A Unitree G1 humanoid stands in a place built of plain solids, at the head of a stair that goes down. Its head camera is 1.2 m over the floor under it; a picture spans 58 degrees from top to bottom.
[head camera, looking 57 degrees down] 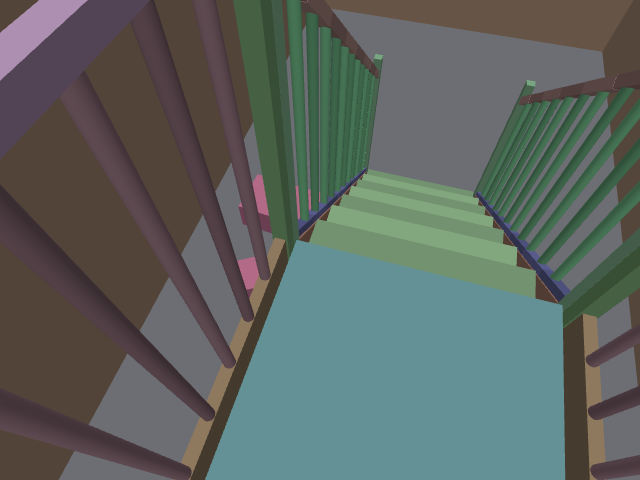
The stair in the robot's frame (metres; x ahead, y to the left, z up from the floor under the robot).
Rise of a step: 0.20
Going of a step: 0.24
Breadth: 0.84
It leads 16 degrees to the right of straight ahead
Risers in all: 8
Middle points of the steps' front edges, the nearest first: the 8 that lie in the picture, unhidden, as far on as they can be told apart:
0.66 -0.33 0.00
0.89 -0.39 -0.20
1.12 -0.46 -0.41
1.35 -0.53 -0.61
1.58 -0.59 -0.82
1.81 -0.66 -1.02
2.05 -0.73 -1.23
2.28 -0.80 -1.43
